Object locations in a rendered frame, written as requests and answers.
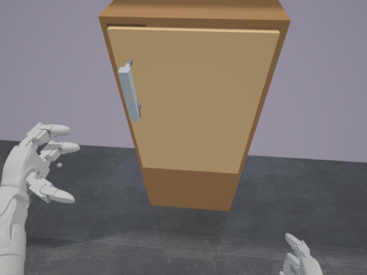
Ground left robot forearm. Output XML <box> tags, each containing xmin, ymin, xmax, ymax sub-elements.
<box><xmin>0</xmin><ymin>186</ymin><xmax>32</xmax><ymax>275</ymax></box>

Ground handle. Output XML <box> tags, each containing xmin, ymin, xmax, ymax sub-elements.
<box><xmin>118</xmin><ymin>60</ymin><xmax>141</xmax><ymax>121</ymax></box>

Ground robot left hand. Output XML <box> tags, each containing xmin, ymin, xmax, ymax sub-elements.
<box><xmin>1</xmin><ymin>123</ymin><xmax>80</xmax><ymax>203</ymax></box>

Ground cupboard door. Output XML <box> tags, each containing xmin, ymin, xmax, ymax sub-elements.
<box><xmin>107</xmin><ymin>26</ymin><xmax>280</xmax><ymax>174</ymax></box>

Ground robot right hand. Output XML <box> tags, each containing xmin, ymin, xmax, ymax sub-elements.
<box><xmin>279</xmin><ymin>233</ymin><xmax>323</xmax><ymax>275</ymax></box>

